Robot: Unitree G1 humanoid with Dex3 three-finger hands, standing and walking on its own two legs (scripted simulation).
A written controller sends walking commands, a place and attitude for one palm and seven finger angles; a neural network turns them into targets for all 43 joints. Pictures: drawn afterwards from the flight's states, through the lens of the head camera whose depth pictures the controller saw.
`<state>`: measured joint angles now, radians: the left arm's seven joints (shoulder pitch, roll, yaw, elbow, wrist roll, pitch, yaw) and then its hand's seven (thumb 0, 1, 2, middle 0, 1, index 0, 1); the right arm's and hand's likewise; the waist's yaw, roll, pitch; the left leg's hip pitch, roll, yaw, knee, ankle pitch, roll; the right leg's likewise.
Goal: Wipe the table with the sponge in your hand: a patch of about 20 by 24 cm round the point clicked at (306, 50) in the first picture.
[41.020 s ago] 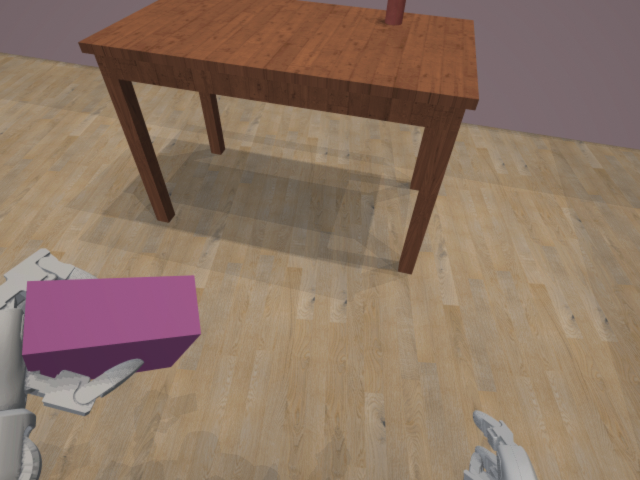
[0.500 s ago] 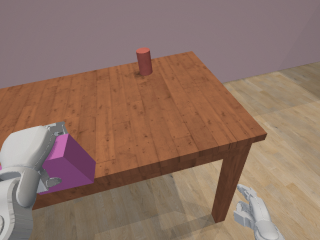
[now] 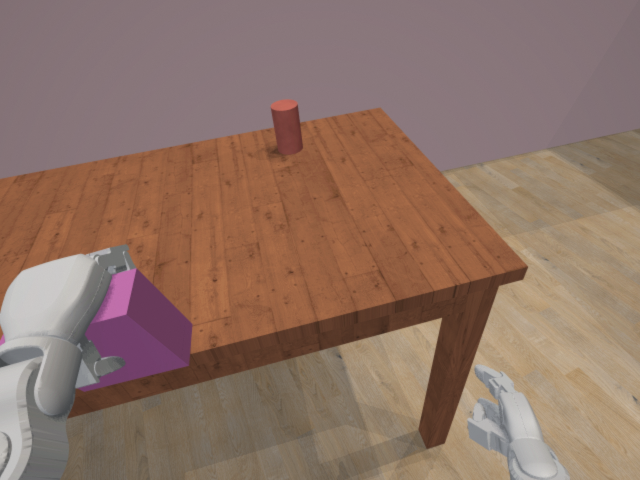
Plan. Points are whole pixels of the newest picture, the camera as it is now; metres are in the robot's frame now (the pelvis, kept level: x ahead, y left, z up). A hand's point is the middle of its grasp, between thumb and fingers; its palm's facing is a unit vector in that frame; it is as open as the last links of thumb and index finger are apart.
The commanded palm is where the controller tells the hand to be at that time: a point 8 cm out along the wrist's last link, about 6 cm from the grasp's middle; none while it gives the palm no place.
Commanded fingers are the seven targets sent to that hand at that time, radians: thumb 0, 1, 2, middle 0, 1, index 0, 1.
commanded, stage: step back with the hand held close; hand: left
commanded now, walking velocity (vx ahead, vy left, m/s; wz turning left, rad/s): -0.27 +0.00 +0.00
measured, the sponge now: (119, 342) +0.20 +0.29 +0.11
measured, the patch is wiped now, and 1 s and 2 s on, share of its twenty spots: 0.95 0.95 0.95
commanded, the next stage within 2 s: stop stepping back and stand still in 1.42 s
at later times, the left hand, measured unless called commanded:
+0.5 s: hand (109, 294) +0.20 +0.26 +0.20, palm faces +0.39 -0.80 -0.46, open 9.8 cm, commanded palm +0.14 +0.30 +0.22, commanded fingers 0.00 0.10 1.30 -1.20 -1.60 -1.20 -1.60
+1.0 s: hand (61, 350) +0.14 +0.26 +0.20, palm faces +0.47 -0.81 -0.36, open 9.8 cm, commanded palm +0.07 +0.30 +0.22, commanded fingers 0.00 0.10 1.30 -1.20 -1.60 -1.20 -1.60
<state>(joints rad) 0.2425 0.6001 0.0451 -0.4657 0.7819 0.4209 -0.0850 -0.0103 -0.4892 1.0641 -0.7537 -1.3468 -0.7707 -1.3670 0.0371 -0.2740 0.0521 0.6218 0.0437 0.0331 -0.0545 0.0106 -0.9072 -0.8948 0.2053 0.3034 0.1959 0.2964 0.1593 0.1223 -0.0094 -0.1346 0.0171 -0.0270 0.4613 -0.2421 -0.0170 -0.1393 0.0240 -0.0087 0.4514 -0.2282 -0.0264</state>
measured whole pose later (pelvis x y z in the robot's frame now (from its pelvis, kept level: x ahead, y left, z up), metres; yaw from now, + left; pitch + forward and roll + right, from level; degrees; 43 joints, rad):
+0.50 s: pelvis -0.02 +0.02 -0.01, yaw +0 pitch +2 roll -1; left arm 0.47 0.45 0.44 -0.64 -0.05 -0.13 0.13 -0.02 -0.49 1.06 -0.75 -1.35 -0.77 -1.37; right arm 0.25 -0.22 0.01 0.58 0.02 -0.01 -0.06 0.01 -0.91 -0.89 0.21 0.30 0.20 0.30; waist -0.03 0.00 -0.01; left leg -0.38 0.00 -0.02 0.61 -0.27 0.01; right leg -0.37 0.01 0.00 0.57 -0.24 0.01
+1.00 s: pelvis -0.08 +0.02 -0.02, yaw +2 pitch +1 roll -1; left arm 0.36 0.39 0.40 -0.63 -0.03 -0.16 0.15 -0.02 -0.49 1.06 -0.75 -1.35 -0.77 -1.37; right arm 0.17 -0.21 0.02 0.56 0.02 -0.04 -0.06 0.01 -0.91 -0.89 0.21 0.30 0.20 0.30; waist 0.00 -0.01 0.00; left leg -0.52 0.00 -0.03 0.76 -0.36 0.01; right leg -0.47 0.01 -0.02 0.63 -0.19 0.00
